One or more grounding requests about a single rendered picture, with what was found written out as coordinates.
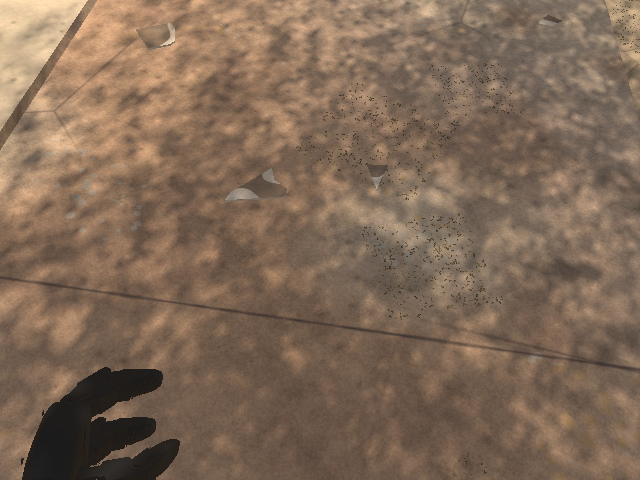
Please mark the left robot hand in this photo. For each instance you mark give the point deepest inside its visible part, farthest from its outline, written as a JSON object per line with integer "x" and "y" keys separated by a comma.
{"x": 67, "y": 443}

